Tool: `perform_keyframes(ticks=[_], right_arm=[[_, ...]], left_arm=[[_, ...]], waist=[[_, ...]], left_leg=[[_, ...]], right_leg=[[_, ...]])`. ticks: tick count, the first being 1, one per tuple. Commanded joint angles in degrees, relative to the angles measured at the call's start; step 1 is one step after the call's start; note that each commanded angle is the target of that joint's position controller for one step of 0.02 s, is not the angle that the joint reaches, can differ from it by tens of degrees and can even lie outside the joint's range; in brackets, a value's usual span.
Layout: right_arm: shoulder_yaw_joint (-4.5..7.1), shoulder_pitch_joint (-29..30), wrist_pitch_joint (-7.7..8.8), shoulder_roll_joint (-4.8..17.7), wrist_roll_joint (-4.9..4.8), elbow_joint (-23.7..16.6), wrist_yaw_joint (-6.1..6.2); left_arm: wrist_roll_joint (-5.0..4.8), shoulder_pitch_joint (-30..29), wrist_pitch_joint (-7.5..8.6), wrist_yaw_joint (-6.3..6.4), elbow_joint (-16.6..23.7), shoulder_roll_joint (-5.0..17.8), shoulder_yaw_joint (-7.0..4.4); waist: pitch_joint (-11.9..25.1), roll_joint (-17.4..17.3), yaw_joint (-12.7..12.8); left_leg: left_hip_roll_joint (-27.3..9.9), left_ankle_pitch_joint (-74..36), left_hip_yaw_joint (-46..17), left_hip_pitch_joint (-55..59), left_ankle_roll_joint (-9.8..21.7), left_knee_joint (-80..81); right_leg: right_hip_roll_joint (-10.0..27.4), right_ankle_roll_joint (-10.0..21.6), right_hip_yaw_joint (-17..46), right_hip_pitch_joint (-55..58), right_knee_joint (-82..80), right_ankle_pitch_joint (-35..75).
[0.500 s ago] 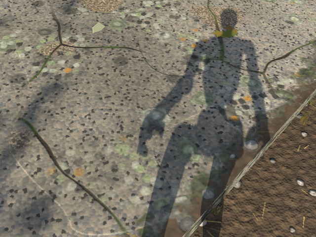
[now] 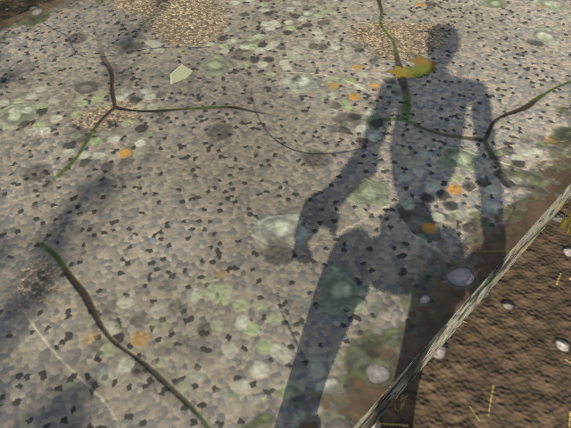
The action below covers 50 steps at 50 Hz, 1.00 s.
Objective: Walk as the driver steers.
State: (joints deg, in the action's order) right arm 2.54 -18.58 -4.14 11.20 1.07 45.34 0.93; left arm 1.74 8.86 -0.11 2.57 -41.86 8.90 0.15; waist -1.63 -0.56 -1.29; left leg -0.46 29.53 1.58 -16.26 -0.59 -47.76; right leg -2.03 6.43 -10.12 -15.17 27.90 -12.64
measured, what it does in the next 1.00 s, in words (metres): steps on the spot, turning left: left foot, then right foot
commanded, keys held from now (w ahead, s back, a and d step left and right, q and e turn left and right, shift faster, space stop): q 0.80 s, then no key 0.20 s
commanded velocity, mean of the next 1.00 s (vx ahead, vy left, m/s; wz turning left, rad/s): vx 0.01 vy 0.00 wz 0.50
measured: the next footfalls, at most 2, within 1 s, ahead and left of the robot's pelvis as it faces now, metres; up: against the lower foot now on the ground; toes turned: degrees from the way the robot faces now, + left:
left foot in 0.10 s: -0.02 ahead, +0.09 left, +0.00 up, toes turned +6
right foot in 0.52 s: +0.03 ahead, -0.11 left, +0.00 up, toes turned +21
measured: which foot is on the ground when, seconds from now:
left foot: up 0.00-0.08, down 0.10-0.52, up 0.54-0.92, down 0.94-1.00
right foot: down 0.00-0.12, up 0.14-0.50, down 0.52-0.94, up 0.96-1.00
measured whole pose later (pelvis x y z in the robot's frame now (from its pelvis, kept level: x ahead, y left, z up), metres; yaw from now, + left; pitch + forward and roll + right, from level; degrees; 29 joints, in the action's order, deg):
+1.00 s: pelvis -0.08 -0.04 +0.00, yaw +33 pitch -1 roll -1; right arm 1.9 -10.8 -1.9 13.9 1.8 39.1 -0.7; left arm 1.3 14.3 -2.7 0.8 -41.5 16.0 -2.9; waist -3.1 2.2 1.3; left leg 2.4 16.7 0.2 -12.2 3.3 -30.1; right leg 2.4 -0.1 -6.5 -19.2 41.2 -25.4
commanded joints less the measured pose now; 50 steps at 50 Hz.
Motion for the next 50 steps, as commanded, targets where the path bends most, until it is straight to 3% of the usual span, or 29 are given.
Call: perform_keyframes(ticks=[1,3,5,6,7,8,9,10,11,13,19,22,24,25,26,27,28,29,30,31,33,38,43,45,46,47,48,49,50], right_arm=[[1.14,-1.95,1.01,3.70,-0.16,-3.71,0.11],[1.17,-4.56,1.33,3.22,-0.48,-3.29,-0.19],[1.38,-4.81,1.96,5.16,0.18,-3.81,-0.62],[2.34,-6.07,2.60,9.52,1.29,-4.52,-0.36],[3.79,-4.87,2.62,14.23,0.80,-5.09,0.06],[3.65,-4.80,2.74,12.81,1.37,-5.30,0.78],[3.49,-1.96,2.69,11.82,0.68,-5.64,1.13],[3.41,2.15,2.22,11.57,0.66,-6.54,1.13],[3.33,4.32,2.09,11.23,0.31,-7.19,1.09],[3.21,3.89,2.14,10.16,-0.10,-7.33,0.58],[4.33,-0.26,1.77,12.42,0.51,-6.76,0.26],[4.62,2.76,1.45,13.32,0.54,-7.71,-0.20],[4.65,6.42,1.65,13.27,0.12,-8.62,-0.38],[4.46,8.31,1.85,12.61,-0.31,-9.33,-0.32],[3.86,6.95,2.13,9.85,-0.16,-9.98,-0.27],[3.01,3.57,2.24,6.08,-0.56,-11.44,0.11],[4.34,3.91,1.94,12.01,1.05,-10.09,0.46],[4.90,3.94,1.63,12.76,0.97,-9.08,0.18],[4.96,3.55,1.19,12.43,0.95,-8.11,-0.32],[4.93,3.12,0.77,12.29,0.87,-7.76,-1.17],[4.53,3.43,0.34,11.51,0.19,-7.53,-2.45],[3.24,8.34,-0.11,9.41,0.15,-9.55,-2.91],[2.07,8.41,0.34,8.28,-0.60,-10.59,-2.83],[1.66,5.01,1.12,7.56,-0.50,-9.38,-2.56],[1.39,3.42,1.80,7.84,0.22,-8.55,-2.26],[1.66,2.45,2.51,10.51,1.40,-8.30,-1.90],[2.54,3.67,3.13,16.57,1.04,-10.25,-1.52],[2.00,2.07,3.60,13.36,1.24,-9.03,-0.75],[0.91,5.64,3.78,10.84,0.87,-8.95,-0.48]], left_arm=[[-0.13,1.96,0.04,0.51,1.89,9.13,-3.15],[-0.52,0.96,-0.29,0.52,1.59,9.68,-3.58],[-0.85,1.17,-0.71,0.28,1.12,11.06,-4.42],[-0.78,1.04,-0.91,-0.16,2.34,8.79,-4.06],[-1.96,-3.41,-1.20,0.29,4.76,8.22,-3.71],[-0.72,-3.42,-1.72,-0.04,4.23,8.31,-3.63],[-0.44,-1.16,-2.06,-0.63,3.43,7.56,-3.51],[-0.35,0.14,-1.96,-0.95,2.77,8.41,-3.74],[0.33,0.57,-1.87,-1.19,2.70,9.86,-4.17],[0.48,2.12,-1.82,-1.57,2.23,9.98,-4.15],[-0.91,-2.02,-1.76,-1.16,5.55,9.08,-2.93],[-1.59,-0.37,-1.38,-0.63,6.10,9.84,-3.01],[-1.56,2.96,-0.79,0.01,5.67,9.91,-3.19],[-1.16,5.46,-0.23,0.49,5.04,10.16,-3.34],[-0.34,7.41,0.18,1.17,4.97,13.45,-4.12],[-0.05,5.49,-0.11,1.04,6.40,19.85,-5.05],[0.08,5.27,-0.36,0.56,6.46,17.30,-4.78],[-0.16,2.33,-0.32,0.25,7.36,13.57,-3.64],[-0.09,-1.17,-0.40,0.06,7.94,11.55,-3.09],[0.18,-3.18,-0.43,0.06,8.39,11.17,-3.00],[0.41,-2.42,-0.38,0.38,8.61,11.23,-3.16],[0.20,4.46,-0.08,0.45,6.60,12.50,-4.19],[0.50,4.83,-0.13,-0.97,5.21,14.97,-5.18],[-0.19,4.04,-0.64,-1.41,4.49,15.34,-5.20],[-0.67,4.75,-0.87,-1.52,3.86,15.14,-5.10],[-0.56,6.55,-0.92,-1.82,3.73,13.00,-4.57],[-0.31,5.55,-1.03,-2.23,7.21,7.30,-2.74],[-0.28,1.23,-2.31,-1.61,6.28,10.07,-3.30],[-1.12,3.00,-3.04,-1.95,5.41,10.06,-3.37]], waist=[[3.18,5.62,1.36],[4.10,5.13,-0.33],[2.12,1.68,-1.30],[2.49,-8.03,-1.01],[-3.81,-17.74,-2.96],[-3.72,-10.77,-2.15],[-2.07,-6.19,0.13],[-1.96,-2.72,2.20],[-1.12,-2.00,2.75],[2.58,-3.26,2.09],[4.00,-7.47,-1.88],[4.22,-9.75,-1.04],[4.33,-9.04,1.61],[4.66,-7.68,3.21],[5.24,-0.37,2.97],[5.60,15.47,1.07],[5.62,10.57,1.91],[3.27,5.74,0.20],[1.15,4.27,-1.11],[0.80,5.67,-1.77],[1.33,8.43,-0.48],[3.13,8.41,3.11],[4.44,11.03,3.34],[5.00,9.70,1.08],[4.65,7.49,0.01],[4.91,0.30,0.38],[3.57,-15.49,1.07],[1.86,-9.55,-2.58],[0.79,-8.06,0.67]], left_leg=[[0.40,0.85,1.40,-0.85,1.74,2.32],[0.82,-3.15,2.00,3.35,3.54,9.67],[-0.05,-11.83,-2.30,7.65,6.14,24.18],[-10.18,-13.28,-17.95,12.15,9.52,31.34],[-21.36,-32.39,-34.07,5.77,17.70,33.43],[-21.60,-41.82,-30.04,4.00,20.97,31.96],[-18.21,-41.43,-24.48,2.96,20.54,30.60],[-14.02,-38.88,-20.16,3.00,17.61,30.09],[-11.86,-41.17,-18.66,5.10,15.92,28.88],[-9.18,-47.65,-16.25,10.23,14.59,26.54],[-9.33,-47.67,-21.06,13.37,13.36,23.01],[-8.12,-46.10,-24.14,8.66,11.66,22.66],[-6.04,-41.43,-25.86,5.51,8.83,21.30],[-4.00,-33.86,-25.66,1.52,6.28,19.59],[-0.18,-20.69,-21.86,-4.70,3.47,13.24],[10.32,2.84,-8.60,-15.34,-0.01,0.21],[7.13,7.99,-6.17,-13.81,-0.92,-13.77],[5.56,4.41,-7.53,-12.79,-0.93,-19.04],[4.50,0.10,-7.18,-12.07,-1.26,-22.12],[4.12,-3.68,-6.46,-12.44,-1.55,-23.93],[4.33,-6.60,-4.47,-13.57,-2.95,-24.25],[2.46,-3.37,-3.10,-14.67,-3.63,-12.95],[2.82,1.02,0.98,-2.55,-0.59,5.19],[3.68,-6.89,2.46,3.62,1.07,17.37],[3.67,-15.43,1.60,8.75,1.90,26.95],[-2.47,-16.96,-7.74,15.11,3.30,32.42],[-19.69,-31.75,-28.33,14.58,9.61,34.12],[-21.57,-40.45,-24.70,5.96,15.49,32.07],[-18.09,-40.89,-19.55,3.61,15.71,31.66]], right_leg=[[18.70,7.40,15.25,4.17,-9.52,14.00],[18.35,6.29,13.05,2.93,-7.80,16.08],[16.07,0.68,9.85,-1.64,-3.64,6.07],[10.91,-4.05,4.73,-10.44,8.03,-5.31],[-0.22,-7.20,2.66,-18.50,18.31,-17.67],[1.00,-7.79,8.50,-17.06,32.26,-20.08],[1.05,-8.03,10.71,-16.69,36.67,-17.54],[1.16,-8.25,11.39,-16.85,37.02,-13.87],[0.60,-8.38,10.93,-17.72,37.17,-11.35],[-0.04,-9.12,10.12,-17.15,34.85,-9.92],[-0.49,-8.68,10.18,-13.86,20.04,-11.82],[-2.23,-7.54,10.02,-6.65,12.29,-11.79],[-3.05,-6.86,9.69,0.04,1.47,-6.49],[-1.55,-6.48,10.59,6.42,-6.44,0.04],[7.58,-4.80,18.49,12.09,-11.70,-0.29],[23.73,1.87,34.78,14.89,-14.06,14.58],[26.68,8.30,35.21,8.67,-12.30,21.18],[23.36,8.71,30.05,4.81,-12.09,19.76],[19.19,7.00,23.92,2.05,-11.95,16.82],[16.12,5.38,19.77,1.96,-11.69,14.82],[13.44,5.23,14.98,3.89,-11.05,16.07],[17.17,7.16,14.33,12.43,-9.24,17.08],[17.99,6.45,11.97,8.84,-6.64,21.51],[16.87,4.67,10.38,6.88,-3.08,22.01],[15.62,1.78,8.74,3.27,-0.88,18.11],[12.69,-2.38,6.07,-4.02,4.99,7.45],[3.89,-7.57,1.14,-14.88,13.30,-17.73],[4.74,-7.55,8.97,-9.38,21.70,-20.92],[4.57,-7.38,10.58,-7.27,24.06,-18.24]])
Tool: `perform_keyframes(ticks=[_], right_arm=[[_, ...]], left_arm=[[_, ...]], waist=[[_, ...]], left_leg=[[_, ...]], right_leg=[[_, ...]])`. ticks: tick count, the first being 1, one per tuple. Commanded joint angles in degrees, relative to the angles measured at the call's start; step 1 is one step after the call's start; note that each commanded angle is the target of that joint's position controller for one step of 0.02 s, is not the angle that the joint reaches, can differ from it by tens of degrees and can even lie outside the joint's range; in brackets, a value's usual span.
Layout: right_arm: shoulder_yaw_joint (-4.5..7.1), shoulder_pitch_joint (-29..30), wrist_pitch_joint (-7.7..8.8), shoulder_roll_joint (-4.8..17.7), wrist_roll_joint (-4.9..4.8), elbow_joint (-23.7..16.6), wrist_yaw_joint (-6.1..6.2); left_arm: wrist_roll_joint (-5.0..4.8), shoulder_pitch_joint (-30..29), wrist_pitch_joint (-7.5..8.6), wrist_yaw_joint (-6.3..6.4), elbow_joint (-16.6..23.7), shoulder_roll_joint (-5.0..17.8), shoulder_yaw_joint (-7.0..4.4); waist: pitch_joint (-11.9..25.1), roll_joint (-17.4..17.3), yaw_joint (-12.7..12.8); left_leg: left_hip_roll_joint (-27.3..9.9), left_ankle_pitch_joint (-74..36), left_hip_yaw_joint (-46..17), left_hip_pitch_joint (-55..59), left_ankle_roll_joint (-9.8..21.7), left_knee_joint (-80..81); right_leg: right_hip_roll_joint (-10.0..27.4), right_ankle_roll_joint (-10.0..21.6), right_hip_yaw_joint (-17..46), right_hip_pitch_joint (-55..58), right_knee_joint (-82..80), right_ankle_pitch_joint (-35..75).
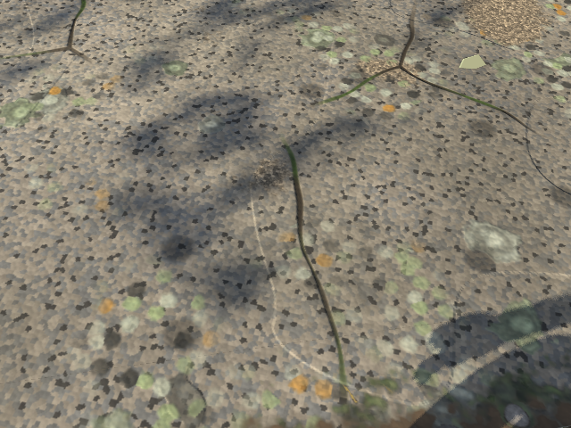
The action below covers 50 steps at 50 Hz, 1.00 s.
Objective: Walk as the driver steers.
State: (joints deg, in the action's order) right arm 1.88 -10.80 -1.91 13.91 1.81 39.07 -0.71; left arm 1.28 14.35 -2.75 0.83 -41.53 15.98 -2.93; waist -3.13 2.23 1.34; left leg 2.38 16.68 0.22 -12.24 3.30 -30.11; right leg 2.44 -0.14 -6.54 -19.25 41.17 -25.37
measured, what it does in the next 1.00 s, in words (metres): steps on the spot: right foot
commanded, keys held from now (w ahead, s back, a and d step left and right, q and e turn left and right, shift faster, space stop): no key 0.56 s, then w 0.44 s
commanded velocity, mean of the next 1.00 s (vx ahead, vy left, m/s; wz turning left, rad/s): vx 0.12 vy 0.00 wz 0.06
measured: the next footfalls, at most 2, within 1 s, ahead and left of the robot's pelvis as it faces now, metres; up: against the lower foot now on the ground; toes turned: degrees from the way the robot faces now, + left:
right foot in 0.28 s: +0.00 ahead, -0.12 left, +0.00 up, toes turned +1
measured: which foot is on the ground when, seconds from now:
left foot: down 0.00-1.00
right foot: up 0.00-0.26, down 0.28-0.84, up 0.86-1.00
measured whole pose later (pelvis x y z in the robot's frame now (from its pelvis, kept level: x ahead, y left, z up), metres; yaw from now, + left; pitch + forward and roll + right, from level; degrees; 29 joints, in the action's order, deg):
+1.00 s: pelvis +0.04 +0.01 +0.01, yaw +1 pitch +1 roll +0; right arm 1.9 -25.3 4.8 10.7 1.6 61.3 0.7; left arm 2.3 12.1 2.7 -1.5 -56.3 12.9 -2.7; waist 0.1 1.3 -1.6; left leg 3.3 12.9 1.2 -3.9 4.1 -16.2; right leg 1.0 3.9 -1.8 -25.8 56.0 -17.2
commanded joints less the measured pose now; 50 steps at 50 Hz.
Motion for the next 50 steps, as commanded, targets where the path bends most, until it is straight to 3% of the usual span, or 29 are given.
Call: perform_keyframes(ticks=[1,3,4,7,10,12,13,14,15,16,17,19,24,29,32,35,36,38,40,41,42,43,44,45,47,50], right_arm=[[1.00,1.47,1.45,6.84,0.02,-2.80,1.33],[0.74,2.83,1.61,6.63,-0.29,-2.69,1.97],[0.49,1.81,1.71,6.21,-0.49,-2.27,1.99],[0.15,-0.17,2.04,5.64,-0.41,-0.55,1.97],[0.12,-0.83,1.97,5.78,0.01,0.98,2.07],[0.08,0.08,1.95,5.83,-0.30,1.88,2.32],[0.02,0.92,2.03,5.69,-0.75,2.15,2.48],[-0.44,0.22,2.42,4.39,-0.81,2.38,2.44],[-0.51,-1.18,2.70,3.48,-0.58,2.53,2.02],[-0.44,-1.90,2.32,2.93,-0.86,3.92,1.89],[-0.22,-0.75,2.20,4.29,-0.54,5.38,1.99],[0.30,-0.62,2.33,5.23,-0.83,6.88,1.79],[0.10,-2.18,2.67,3.75,-0.94,11.75,1.96],[-0.14,-3.61,2.63,3.37,-1.00,16.04,2.20],[0.08,-3.53,2.34,3.89,-0.60,16.94,2.19],[-0.11,-2.87,2.69,2.20,0.27,16.43,1.57],[-0.34,-2.92,3.12,1.28,0.74,16.11,1.28],[-0.14,-4.35,4.20,1.52,0.50,16.16,0.85],[-0.17,-9.48,5.27,0.57,-0.02,18.03,0.80],[0.14,-13.27,5.83,1.44,-0.02,19.56,1.20],[1.16,-17.98,6.39,5.49,0.20,20.54,1.81],[2.52,-23.56,6.35,9.72,-0.40,22.18,1.67],[2.45,-22.82,6.13,8.71,0.30,22.63,1.61],[1.95,-19.05,6.29,6.29,0.32,21.49,1.48],[1.45,-14.67,6.98,4.38,-0.12,19.73,1.51],[0.81,-16.38,7.95,2.62,-0.58,20.88,1.67]], left_arm=[[-0.68,-1.30,-0.43,-0.54,3.77,3.42,-0.44],[0.46,1.68,-0.22,-0.73,1.26,5.15,-1.15],[0.50,2.48,-0.17,-0.78,0.48,4.81,-1.06],[-0.14,0.93,-0.31,-0.57,-0.06,2.34,-0.11],[-0.47,0.01,-0.40,0.07,-0.87,1.94,0.34],[-0.74,1.74,0.11,0.58,-2.31,1.38,0.63],[-0.58,3.28,0.78,0.79,-3.37,0.95,0.95],[0.11,3.51,1.63,1.07,-3.84,2.33,0.91],[0.71,3.40,2.44,1.18,-3.84,5.01,0.70],[-0.57,-0.07,2.71,0.73,-4.51,5.44,0.54],[-0.58,-1.18,3.14,0.24,-4.55,3.02,1.11],[-0.35,0.19,3.54,0.25,-6.21,2.76,1.27],[-0.57,0.85,3.88,0.63,-9.27,2.22,1.37],[-0.48,1.05,3.95,0.78,-12.41,1.72,1.51],[-0.39,1.36,3.41,0.80,-13.43,3.85,0.59],[-0.74,4.47,3.09,0.71,-14.63,5.68,-0.47],[-0.78,4.50,3.24,0.69,-14.96,6.21,-0.90],[-0.67,2.80,3.77,0.30,-14.86,5.28,-1.00],[-0.82,-1.26,4.24,-0.16,-13.68,4.67,-1.03],[-0.80,-2.83,4.58,-0.28,-12.91,3.48,-0.85],[-1.16,-5.00,5.16,-0.62,-11.20,-0.01,0.18],[-0.13,-6.24,5.65,-0.93,-9.53,-1.36,0.63],[1.28,-5.86,5.74,-1.08,-9.64,1.71,-0.24],[1.24,-4.41,5.96,-1.51,-10.62,1.41,-0.30],[0.86,-2.83,6.39,-2.33,-12.11,0.27,-0.29],[1.27,-4.98,6.02,-2.85,-11.94,-0.93,-0.05]], waist=[[1.13,-10.08,-0.30],[2.62,-10.77,0.44],[4.20,-9.83,0.21],[4.53,-9.17,-1.11],[4.12,-10.67,-2.24],[4.41,-9.44,-0.94],[4.78,-7.84,0.32],[5.76,-5.56,0.02],[5.56,-1.19,-1.87],[2.15,3.56,-3.29],[0.91,1.77,-2.05],[1.00,2.07,-1.40],[0.33,-1.16,-1.10],[1.36,-1.86,-1.14],[-0.69,0.09,-0.84],[-4.69,4.74,0.27],[-5.47,5.91,0.00],[-5.10,4.36,-1.70],[-4.66,3.09,-4.79],[-4.55,0.34,-6.16],[-3.49,-9.19,-7.84],[-3.58,-17.03,-9.07],[-5.76,-11.98,-7.16],[-5.63,-6.77,-4.59],[-3.33,-5.58,-2.16],[-1.25,-5.83,-2.14]], left_leg=[[-17.17,-24.83,-14.25,-1.39,9.78,14.56],[-12.98,-30.16,-10.55,2.61,7.86,12.88],[-12.77,-33.17,-9.74,4.39,7.84,11.90],[-12.82,-30.61,-9.68,6.54,7.81,10.92],[-12.61,-24.68,-11.71,5.96,7.77,10.28],[-11.86,-21.13,-12.45,4.31,6.64,9.26],[-11.28,-18.31,-12.44,1.27,4.84,9.02],[-10.33,-12.95,-12.74,-2.22,2.27,9.30],[-7.22,-7.71,-10.22,-4.62,0.60,8.31],[-3.75,-5.94,-7.45,0.78,-0.37,11.35],[-4.26,-7.83,-7.70,4.24,-0.61,10.80],[-5.28,-10.25,-8.17,5.28,0.01,10.16],[-5.48,-9.03,-8.36,2.85,-0.72,12.18],[-5.21,-6.09,-8.06,3.61,-1.20,13.51],[-2.04,6.34,-5.52,-0.59,-0.65,9.62],[0.89,9.32,-0.45,-8.88,-0.36,-0.75],[-0.30,6.32,1.02,-9.58,-0.35,-4.62],[-2.09,4.81,1.45,-7.26,0.31,-4.66],[-0.65,3.41,2.52,3.73,1.84,4.57],[-0.90,3.30,-0.10,10.39,2.54,8.77],[-9.59,13.35,-14.94,15.42,5.22,16.90],[-19.82,21.70,-31.41,18.24,9.41,25.14],[-23.01,18.48,-34.63,15.61,11.93,24.49],[-21.34,16.37,-30.32,13.61,11.45,23.90],[-17.52,7.96,-22.50,13.56,9.02,24.34],[-13.91,-12.44,-12.56,13.56,8.04,22.42]], right_leg=[[-0.06,-0.53,7.36,-2.75,10.64,-2.01],[-1.57,-0.49,6.08,-3.19,11.73,1.81],[-1.93,-0.74,6.09,-2.60,11.65,1.76],[-1.72,-1.16,6.21,-1.21,4.53,1.16],[-2.96,-0.58,5.44,2.26,-4.75,-0.02],[-3.46,0.14,5.02,7.15,-14.38,6.19],[-2.34,0.57,6.04,12.84,-21.23,15.28],[1.34,1.14,10.19,17.96,-23.11,19.27],[6.79,2.15,15.04,19.79,-22.09,25.93],[6.93,3.76,15.37,9.35,-21.95,22.10],[5.24,2.87,14.28,6.47,-23.19,17.22],[3.15,1.80,12.46,6.75,-23.87,15.10],[3.24,2.38,12.51,8.97,-24.26,13.88],[2.96,2.90,12.77,9.31,-25.88,9.14],[2.24,4.69,14.47,7.11,-27.23,-7.50],[8.42,9.51,23.26,7.02,-32.82,-20.31],[11.79,11.36,26.43,6.68,-34.65,-20.34],[12.59,11.99,25.73,5.09,-34.67,-15.24],[8.41,10.26,19.60,-0.97,-30.14,-11.13],[5.11,8.95,16.05,-5.50,-24.26,-8.53],[-0.77,6.12,9.43,-12.76,-12.19,-3.92],[-5.46,4.61,2.82,-19.88,0.64,-2.61],[-3.30,5.31,6.27,-21.91,10.74,-3.93],[-1.40,5.72,8.29,-21.87,14.78,-0.35],[0.49,5.20,7.41,-20.69,17.29,6.12],[0.35,2.79,4.49,-19.65,16.65,11.52]])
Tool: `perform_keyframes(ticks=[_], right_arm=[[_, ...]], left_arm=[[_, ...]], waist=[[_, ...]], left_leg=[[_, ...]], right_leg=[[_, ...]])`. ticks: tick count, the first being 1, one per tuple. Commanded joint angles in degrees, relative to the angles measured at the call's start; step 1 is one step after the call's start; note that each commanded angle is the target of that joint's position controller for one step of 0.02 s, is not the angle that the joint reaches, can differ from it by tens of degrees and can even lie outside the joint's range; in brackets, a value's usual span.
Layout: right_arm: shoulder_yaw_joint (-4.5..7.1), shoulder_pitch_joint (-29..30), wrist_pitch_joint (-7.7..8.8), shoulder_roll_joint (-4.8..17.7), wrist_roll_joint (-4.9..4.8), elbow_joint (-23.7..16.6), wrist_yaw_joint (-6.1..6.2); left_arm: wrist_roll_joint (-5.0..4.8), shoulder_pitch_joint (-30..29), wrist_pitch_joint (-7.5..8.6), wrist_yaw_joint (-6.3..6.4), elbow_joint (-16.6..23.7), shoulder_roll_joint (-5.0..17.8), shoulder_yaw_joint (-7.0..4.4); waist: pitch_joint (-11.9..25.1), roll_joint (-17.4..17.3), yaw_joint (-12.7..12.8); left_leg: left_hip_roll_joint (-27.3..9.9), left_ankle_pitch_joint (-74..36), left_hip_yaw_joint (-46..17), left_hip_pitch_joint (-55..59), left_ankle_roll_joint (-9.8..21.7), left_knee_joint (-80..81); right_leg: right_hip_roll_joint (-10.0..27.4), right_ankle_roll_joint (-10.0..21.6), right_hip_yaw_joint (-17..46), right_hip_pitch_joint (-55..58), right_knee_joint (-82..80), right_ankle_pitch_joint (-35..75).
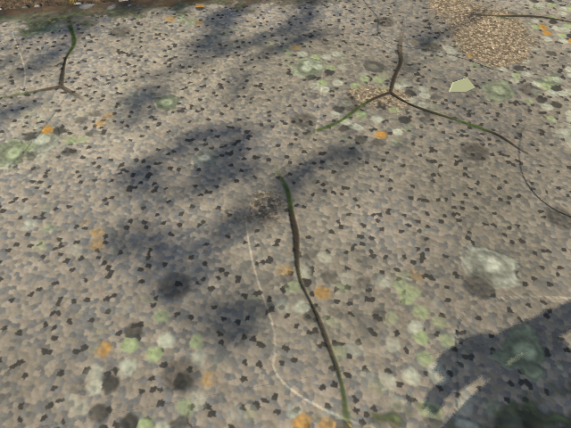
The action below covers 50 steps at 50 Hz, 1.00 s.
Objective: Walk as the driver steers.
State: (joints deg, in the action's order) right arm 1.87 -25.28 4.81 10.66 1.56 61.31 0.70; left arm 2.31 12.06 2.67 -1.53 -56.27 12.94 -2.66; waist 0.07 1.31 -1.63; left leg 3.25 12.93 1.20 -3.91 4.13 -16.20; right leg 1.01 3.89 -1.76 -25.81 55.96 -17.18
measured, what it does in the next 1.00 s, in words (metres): climbs: right foot, then left foot 0.17 m higher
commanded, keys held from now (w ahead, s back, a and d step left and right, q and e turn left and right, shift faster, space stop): w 0.72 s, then w+e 0.28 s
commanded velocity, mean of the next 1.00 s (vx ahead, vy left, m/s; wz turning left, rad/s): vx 0.48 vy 0.00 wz -0.07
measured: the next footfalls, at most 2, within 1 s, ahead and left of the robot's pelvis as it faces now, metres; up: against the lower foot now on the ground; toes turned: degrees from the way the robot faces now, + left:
right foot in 0.26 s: +0.21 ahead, -0.11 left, +0.00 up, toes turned -4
left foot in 0.68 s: +0.44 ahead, +0.04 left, +0.17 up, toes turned +6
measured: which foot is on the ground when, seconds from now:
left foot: down 0.00-0.24, up 0.26-0.66, down 0.68-1.00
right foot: up 0.00-0.24, down 0.26-0.70, up 0.72-1.00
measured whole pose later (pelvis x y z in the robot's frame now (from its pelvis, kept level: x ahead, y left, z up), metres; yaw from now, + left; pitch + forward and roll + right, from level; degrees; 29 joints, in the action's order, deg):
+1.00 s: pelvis +0.46 -0.01 +0.15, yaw -5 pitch +2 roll +0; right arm 1.7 -25.1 7.0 10.4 1.0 60.6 0.4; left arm 0.8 8.0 1.7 -0.9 -41.6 9.9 -2.0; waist 2.0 1.3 -0.6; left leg 1.8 18.9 11.9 -8.1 5.1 -24.0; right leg 0.5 6.4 4.1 -50.8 72.4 0.5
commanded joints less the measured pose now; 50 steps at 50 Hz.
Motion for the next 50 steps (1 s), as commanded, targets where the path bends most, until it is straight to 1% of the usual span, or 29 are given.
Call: perform_keyframes(ticks=[1,5,7,10,12,13,14,15,16,17,20,23,25,28,30,32,33,34,35,36,37,38,39,40,41,43,44,46,50], right_arm=[[0.65,-2.99,1.31,5.65,-0.21,-0.98,0.29],[0.19,-6.49,0.66,5.43,0.40,0.37,0.87],[-0.17,-4.80,0.24,4.85,0.32,-0.40,1.24],[0.06,0.32,0.30,6.90,-0.16,-1.82,0.72],[0.83,6.94,0.63,8.18,-1.97,-2.88,-0.39],[0.18,11.37,1.31,3.01,-1.68,-5.23,-0.81],[-0.78,3.64,1.54,-3.37,-0.99,-4.96,-0.34],[-0.16,-5.77,0.82,-1.96,-2.76,-5.30,-0.71],[0.32,2.27,-0.17,2.09,-0.20,-6.90,-0.84],[0.48,8.45,-0.66,1.74,1.22,-9.55,-1.03],[-3.00,17.13,-3.18,-7.16,0.29,-16.59,-0.49],[-5.10,24.81,-3.69,-9.17,-0.97,-24.04,1.16],[-6.55,31.15,-3.61,-8.84,-0.82,-29.03,0.93],[-7.16,34.32,-4.65,-6.22,-0.99,-31.58,-0.15],[-7.46,28.91,-5.06,-7.02,-1.44,-28.94,0.17],[-6.05,22.64,-5.21,-4.34,-2.54,-25.31,0.23],[-5.00,16.88,-4.76,-2.43,-2.20,-23.59,-0.22],[-3.82,11.41,-3.82,0.09,-1.19,-22.35,-0.58],[-1.97,3.31,-3.33,4.74,0.41,-19.63,-0.20],[0.49,-1.56,-4.41,12.07,0.99,-16.43,0.43],[1.77,6.80,-4.62,12.40,-0.33,-15.39,0.41],[1.55,13.04,-2.87,9.39,-0.88,-14.90,-0.21],[0.99,13.18,-1.44,5.58,-0.59,-11.70,-0.65],[-0.48,12.38,-0.20,-0.50,0.49,-8.45,-0.76],[-1.49,12.19,0.86,-5.06,1.24,-5.72,-1.05],[-1.26,9.55,1.89,-4.74,1.06,-2.53,-1.62],[-0.96,10.51,2.03,-3.06,0.75,-3.80,-1.50],[-0.45,9.55,2.84,0.46,0.11,-4.90,-0.78],[0.59,0.93,3.89,4.77,-1.03,-4.77,0.43]], left_arm=[[0.18,-3.66,0.34,-0.43,2.99,1.44,-0.15],[-0.28,-6.39,-0.58,0.30,4.47,-1.23,1.11],[-0.45,-8.03,-1.00,0.74,5.51,-0.76,1.28],[-1.02,3.06,-0.63,2.31,2.80,1.19,0.10],[-1.36,20.49,0.58,3.07,-2.52,3.23,-1.41],[-0.18,24.61,1.03,3.03,-4.38,7.98,-2.41],[-0.72,24.55,0.90,2.22,-5.29,6.80,-1.33],[-1.07,17.82,-0.47,2.34,-3.73,9.74,-2.06],[-1.56,9.42,-0.72,1.78,-1.61,3.26,-0.59],[-1.40,8.08,-0.13,1.29,-1.76,0.87,0.33],[-0.44,15.78,1.71,1.14,-7.64,-2.49,2.09],[-0.59,16.98,2.81,0.58,-9.03,-1.59,3.46],[-1.41,16.34,2.72,0.84,-9.52,-1.88,4.58],[-3.50,20.66,2.40,4.00,-9.92,-0.92,4.84],[-4.44,22.93,2.24,4.86,-9.05,0.42,4.43],[-2.82,24.09,1.90,4.78,-6.92,5.68,2.96],[-2.11,22.88,1.70,4.20,-5.77,7.48,1.92],[-2.68,20.69,1.92,3.19,-4.51,8.59,0.85],[-3.25,20.37,3.17,2.22,-1.85,6.76,0.48],[-2.30,15.29,3.99,-1.01,2.67,3.50,-0.18],[1.08,11.91,4.19,-1.86,4.25,0.34,-0.76],[1.16,7.99,4.08,-0.92,9.17,-2.01,-0.15],[0.50,2.46,3.59,0.60,12.57,-3.46,0.29],[-0.42,3.02,2.61,1.95,13.78,-4.63,0.68],[-1.07,6.56,1.11,2.58,13.35,-6.45,1.31],[-1.55,9.35,-0.92,2.58,13.34,-6.95,1.92],[-1.91,9.42,-1.30,2.21,13.37,-4.76,1.65],[-1.31,3.67,-1.46,1.29,14.82,-1.30,0.53],[-1.78,-2.61,-1.02,-0.09,15.21,-0.49,-0.23]], waist=[[-4.17,-5.67,0.57],[-2.12,-9.92,0.02],[-4.44,-8.68,0.85],[0.34,-7.68,7.30],[4.07,-5.05,16.11],[1.86,5.94,15.94],[2.59,6.92,8.05],[7.16,14.65,2.15],[-4.38,6.36,1.64],[-7.49,2.51,1.83],[-8.27,0.92,0.37],[-8.37,1.46,-0.96],[-9.93,-2.95,-2.58],[-7.59,-0.38,0.49],[0.83,1.20,0.18],[9.85,6.26,-2.34],[13.31,9.09,-5.25],[17.59,12.24,-8.27],[21.16,7.34,-10.48],[20.42,-11.99,-11.09],[13.56,-12.22,-7.12],[3.72,-3.78,-1.84],[-3.13,2.50,-0.08],[-6.77,6.50,3.21],[-6.35,4.57,6.26],[-5.79,-0.49,8.38],[-6.44,-0.24,8.60],[-5.54,-1.05,6.12],[-0.85,-4.91,2.04]], left_leg=[[-14.79,-17.43,-12.04,5.51,7.65,6.76],[-15.08,-28.11,-8.21,4.91,8.72,2.36],[-14.76,-30.43,-6.91,0.00,8.45,1.35],[-14.04,-56.83,-4.51,-2.52,7.49,-12.07],[-7.57,-45.14,-1.82,-11.45,5.44,-34.82],[0.30,-2.38,-0.19,-28.26,2.77,-60.79],[3.17,9.61,-12.15,-36.33,3.94,-78.94],[1.67,6.98,-9.68,-39.57,3.28,-81.08],[-2.20,6.42,-2.40,-47.84,2.35,-89.12],[-2.83,7.33,-1.27,-53.25,2.71,-94.95],[-4.31,9.74,-1.43,-65.49,4.48,-114.74],[-3.65,12.39,-2.67,-75.82,5.52,-123.30],[-5.49,8.91,1.31,-72.27,4.69,-106.34],[-7.04,7.36,9.15,-55.36,1.88,-81.97],[-5.18,10.38,12.18,-40.08,3.60,-68.02],[1.76,20.27,15.17,-31.81,3.95,-59.39],[2.92,21.88,13.34,-30.06,4.98,-54.29],[2.84,21.57,7.55,-22.24,7.68,-47.51],[-6.63,34.20,-15.29,-9.92,12.57,-38.52],[-16.78,50.51,-51.26,-3.39,19.78,-9.07],[-20.24,53.71,-66.24,-5.94,19.59,2.55],[-22.44,46.53,-56.94,-13.61,14.91,1.27],[-22.14,37.59,-46.02,-20.60,11.88,-2.10],[-20.08,23.54,-33.07,-25.51,8.50,-5.98],[-17.03,14.27,-23.43,-26.40,5.59,-6.99],[-14.34,5.34,-12.17,-23.37,2.31,-5.64],[-13.68,4.04,-7.68,-24.78,1.57,-2.09],[-12.09,-5.83,-1.17,-22.74,1.54,3.54],[-10.89,-27.55,6.31,-4.24,-0.14,4.82]], right_leg=[[1.03,-2.00,-2.08,-13.23,2.39,2.43],[0.22,-2.02,-5.13,-10.60,1.23,0.10],[0.08,-0.84,-5.34,-6.57,-3.46,0.52],[-3.36,2.39,-5.73,10.24,-12.14,3.39],[-3.73,2.26,-6.69,29.75,-31.14,15.92],[9.46,4.96,12.02,36.48,-35.62,17.36],[16.52,3.66,26.02,34.63,-30.59,43.10],[23.30,10.46,37.30,30.79,-44.46,2.40],[20.86,12.73,34.64,22.97,-49.42,-23.58],[18.58,11.98,30.38,18.66,-49.22,-26.88],[14.83,9.39,18.46,10.27,-46.11,-14.17],[13.79,7.16,14.15,7.30,-46.86,-14.44],[9.76,3.55,8.40,0.29,-50.27,-14.55],[8.03,7.88,7.12,0.50,-60.67,6.36],[7.59,7.67,0.04,12.56,-56.57,48.40],[10.71,8.39,-1.48,26.56,-42.64,93.14],[12.89,8.68,-0.66,33.65,-32.37,102.07],[14.50,8.63,-1.60,34.21,-21.15,103.73],[11.50,7.51,-1.67,19.69,-3.57,91.14],[-3.25,5.41,0.54,-1.43,19.50,32.40],[-6.66,4.26,10.56,-16.59,45.52,10.23],[-4.49,4.60,13.08,-23.13,53.77,11.59],[-2.64,5.48,10.53,-25.97,56.29,10.98],[-1.60,5.98,10.82,-26.39,54.70,9.81],[-1.57,5.94,11.50,-26.15,54.50,8.31],[-1.24,5.45,12.00,-28.71,50.40,6.93],[-0.45,4.17,11.67,-25.35,37.99,8.84],[-1.24,2.95,7.39,-20.26,24.89,15.11],[-0.91,1.61,-0.25,-20.05,6.93,21.15]])
Keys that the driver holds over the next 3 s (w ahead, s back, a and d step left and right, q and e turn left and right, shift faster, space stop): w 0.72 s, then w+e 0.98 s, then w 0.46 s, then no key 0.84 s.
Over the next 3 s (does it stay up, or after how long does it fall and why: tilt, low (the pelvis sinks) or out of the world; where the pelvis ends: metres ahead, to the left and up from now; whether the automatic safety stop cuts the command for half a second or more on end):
stays up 1.17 -0.31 0.16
